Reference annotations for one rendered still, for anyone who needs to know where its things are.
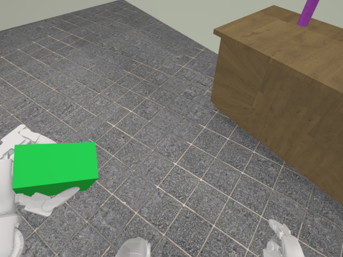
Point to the table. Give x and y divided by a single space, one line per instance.
283 84

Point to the sponge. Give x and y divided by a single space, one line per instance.
52 168

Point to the robot right hand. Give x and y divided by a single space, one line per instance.
289 245

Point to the robot left thigh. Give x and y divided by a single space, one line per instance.
135 247

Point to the left robot forearm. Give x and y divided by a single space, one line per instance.
12 239

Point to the robot left hand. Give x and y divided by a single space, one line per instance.
38 203

